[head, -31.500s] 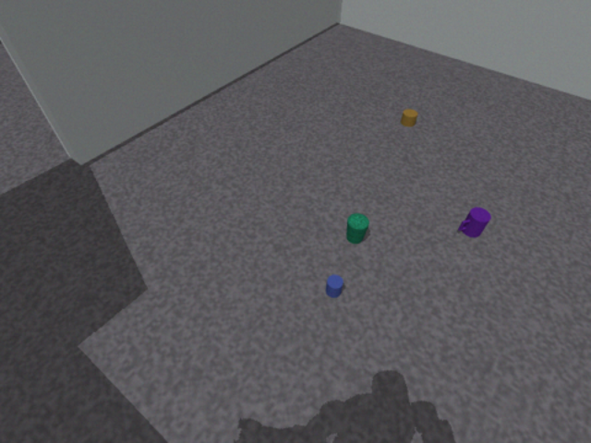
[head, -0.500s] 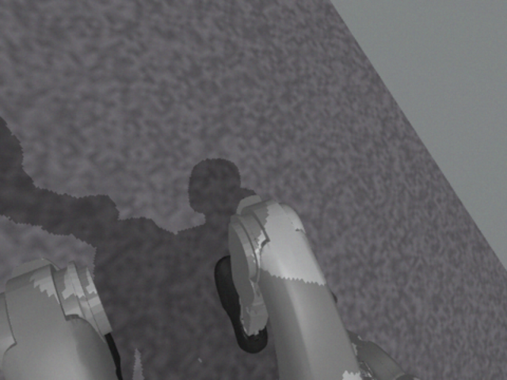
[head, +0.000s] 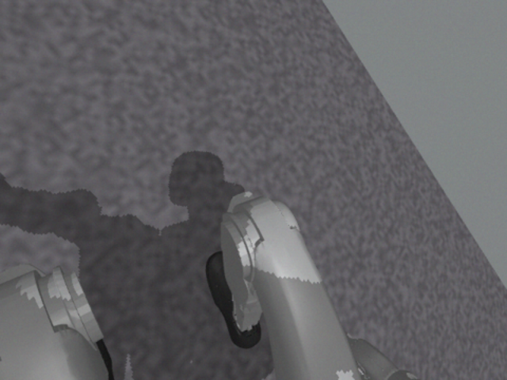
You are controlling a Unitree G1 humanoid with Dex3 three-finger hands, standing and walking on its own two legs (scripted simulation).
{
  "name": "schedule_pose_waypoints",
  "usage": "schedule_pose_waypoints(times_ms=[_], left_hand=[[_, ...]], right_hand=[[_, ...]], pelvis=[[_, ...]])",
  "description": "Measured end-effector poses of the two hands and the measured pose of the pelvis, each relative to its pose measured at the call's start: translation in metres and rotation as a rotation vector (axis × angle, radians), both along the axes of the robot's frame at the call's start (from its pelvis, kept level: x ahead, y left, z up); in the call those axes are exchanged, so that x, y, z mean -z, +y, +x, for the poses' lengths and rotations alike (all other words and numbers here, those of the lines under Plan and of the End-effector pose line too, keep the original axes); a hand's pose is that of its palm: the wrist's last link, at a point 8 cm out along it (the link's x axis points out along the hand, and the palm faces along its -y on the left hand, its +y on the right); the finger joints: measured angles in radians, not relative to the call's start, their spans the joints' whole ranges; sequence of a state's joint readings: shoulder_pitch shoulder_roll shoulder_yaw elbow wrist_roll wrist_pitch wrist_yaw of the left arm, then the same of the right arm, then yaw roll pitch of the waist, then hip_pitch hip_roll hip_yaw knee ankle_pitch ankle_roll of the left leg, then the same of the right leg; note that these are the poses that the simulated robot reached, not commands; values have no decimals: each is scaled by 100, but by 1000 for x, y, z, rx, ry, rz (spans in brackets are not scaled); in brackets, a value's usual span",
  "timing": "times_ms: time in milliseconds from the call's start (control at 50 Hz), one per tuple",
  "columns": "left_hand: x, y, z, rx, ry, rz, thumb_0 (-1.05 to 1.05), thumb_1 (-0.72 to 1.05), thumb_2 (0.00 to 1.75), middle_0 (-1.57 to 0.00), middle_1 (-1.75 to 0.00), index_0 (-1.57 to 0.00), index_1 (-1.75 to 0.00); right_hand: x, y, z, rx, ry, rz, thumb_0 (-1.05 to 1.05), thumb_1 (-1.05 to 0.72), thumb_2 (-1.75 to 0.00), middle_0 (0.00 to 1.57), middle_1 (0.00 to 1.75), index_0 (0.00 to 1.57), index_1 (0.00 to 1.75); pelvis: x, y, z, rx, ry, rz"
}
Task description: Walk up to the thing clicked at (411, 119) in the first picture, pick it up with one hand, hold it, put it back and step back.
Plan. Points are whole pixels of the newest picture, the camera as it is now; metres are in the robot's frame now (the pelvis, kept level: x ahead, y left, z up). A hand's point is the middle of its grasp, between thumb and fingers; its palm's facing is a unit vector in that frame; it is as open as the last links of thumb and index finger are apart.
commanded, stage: close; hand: left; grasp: from above
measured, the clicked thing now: out of the picture +0.46 +0.32 -0.27
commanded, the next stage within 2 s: settle in 1.52 s
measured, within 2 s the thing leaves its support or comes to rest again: leaves its support in 1.90 s
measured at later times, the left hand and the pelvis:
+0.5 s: hand out of the picture +0.45 +0.32 -0.24, palm faces -0.43 -0.15 -0.89, open 11.8 cm; pelvis +0.00 +0.00 +0.00, yaw -1 degrees
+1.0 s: hand out of the picture +0.44 +0.32 -0.24, palm faces -0.43 -0.15 -0.89, open 11.2 cm; pelvis +0.00 +0.00 +0.00, yaw -1 degrees
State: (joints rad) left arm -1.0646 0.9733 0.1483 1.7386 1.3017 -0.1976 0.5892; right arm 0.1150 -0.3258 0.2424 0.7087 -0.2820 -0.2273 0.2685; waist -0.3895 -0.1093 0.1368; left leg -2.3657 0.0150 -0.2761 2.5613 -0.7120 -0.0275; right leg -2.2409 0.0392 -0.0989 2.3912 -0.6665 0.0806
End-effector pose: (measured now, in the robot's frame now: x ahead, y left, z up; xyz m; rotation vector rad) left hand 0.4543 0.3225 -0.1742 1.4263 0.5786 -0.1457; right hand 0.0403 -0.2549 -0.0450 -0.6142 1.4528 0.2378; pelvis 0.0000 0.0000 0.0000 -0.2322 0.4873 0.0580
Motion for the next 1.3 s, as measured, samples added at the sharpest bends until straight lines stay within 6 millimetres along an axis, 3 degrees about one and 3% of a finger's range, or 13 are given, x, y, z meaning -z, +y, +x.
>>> schedule_pose_waypoints(times_ms=[260,640,860,1300], left_hand=[[4,2,-2,14,0,-4,0,-32,86,-19,-98,-22,-96],[8,0,-7,21,-1,-4,0,-10,72,-37,-88,-41,-85],[7,0,-7,24,-3,3,0,-8,68,-49,-84,-42,-81],[6,-1,-3,12,-2,7,1,-10,69,-54,-79,-46,-80]], right_hand=[[-2,1,-5,-17,18,6,0,-90,-90,20,30,20,30],[-5,1,5,-52,-12,4,0,-90,-90,20,30,20,30],[-6,3,5,-64,-16,13,0,-90,-90,20,30,20,30],[-10,5,-6,-54,0,14,0,-90,-90,20,30,20,30]], pelvis=[[1,0,-1,5,-13,-4],[1,2,-3,8,-27,-12],[0,2,-4,6,-32,-14],[-3,2,-6,10,-32,-17]])
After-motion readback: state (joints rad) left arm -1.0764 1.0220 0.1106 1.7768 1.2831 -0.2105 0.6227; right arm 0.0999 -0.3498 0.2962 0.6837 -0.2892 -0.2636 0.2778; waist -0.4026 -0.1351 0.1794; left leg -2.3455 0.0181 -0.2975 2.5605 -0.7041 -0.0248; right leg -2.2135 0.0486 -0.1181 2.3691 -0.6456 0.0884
